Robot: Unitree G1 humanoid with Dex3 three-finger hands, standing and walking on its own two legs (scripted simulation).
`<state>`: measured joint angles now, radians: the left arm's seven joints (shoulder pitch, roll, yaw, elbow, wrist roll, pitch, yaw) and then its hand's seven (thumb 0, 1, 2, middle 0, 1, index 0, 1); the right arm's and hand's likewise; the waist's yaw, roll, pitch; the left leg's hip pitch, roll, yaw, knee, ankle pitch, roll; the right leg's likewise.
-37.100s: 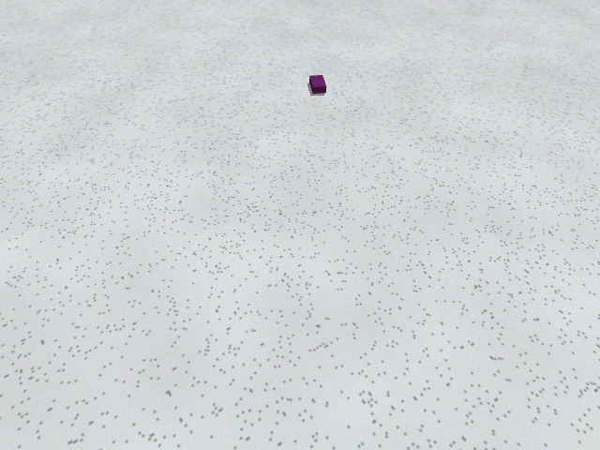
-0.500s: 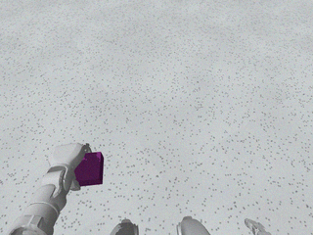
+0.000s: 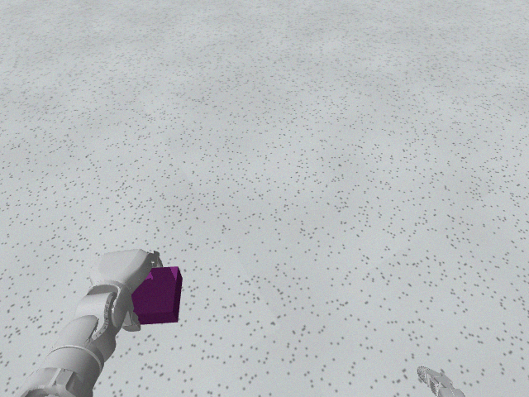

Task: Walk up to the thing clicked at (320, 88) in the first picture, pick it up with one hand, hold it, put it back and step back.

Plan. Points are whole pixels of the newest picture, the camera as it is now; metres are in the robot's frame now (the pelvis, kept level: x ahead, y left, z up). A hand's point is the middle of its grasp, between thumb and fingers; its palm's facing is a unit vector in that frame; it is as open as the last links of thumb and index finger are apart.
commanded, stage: hold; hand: left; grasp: from above
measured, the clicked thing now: (137, 296) +0.32 +0.23 -0.08
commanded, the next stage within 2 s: crouch in 1.68 s
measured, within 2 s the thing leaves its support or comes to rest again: neither
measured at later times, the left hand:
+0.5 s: hand (129, 293) +0.30 +0.22 -0.03, palm faces -0.45 -0.04 -0.89, open 11.0 cm
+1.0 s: hand (129, 293) +0.29 +0.21 -0.01, palm faces -0.44 -0.05 -0.90, open 10.9 cm
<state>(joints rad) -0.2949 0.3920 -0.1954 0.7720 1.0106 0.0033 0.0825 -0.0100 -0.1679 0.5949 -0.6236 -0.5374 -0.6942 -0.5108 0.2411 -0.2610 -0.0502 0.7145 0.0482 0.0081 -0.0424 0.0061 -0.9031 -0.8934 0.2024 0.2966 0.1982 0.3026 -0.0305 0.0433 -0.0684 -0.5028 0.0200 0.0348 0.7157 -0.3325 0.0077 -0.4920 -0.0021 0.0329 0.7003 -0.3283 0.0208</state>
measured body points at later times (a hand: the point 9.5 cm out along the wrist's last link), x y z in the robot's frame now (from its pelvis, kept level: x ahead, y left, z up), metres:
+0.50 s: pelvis +0.00 +0.00 +0.01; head +0.02 -0.03 +0.46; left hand +0.32 +0.22 +0.02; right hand +0.13 -0.26 -0.11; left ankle +0.02 +0.11 -0.72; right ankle +0.01 -0.13 -0.72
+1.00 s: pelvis +0.00 -0.01 +0.02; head +0.01 -0.03 +0.47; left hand +0.31 +0.21 +0.04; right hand +0.14 -0.26 -0.10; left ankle +0.02 +0.11 -0.72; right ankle +0.01 -0.13 -0.72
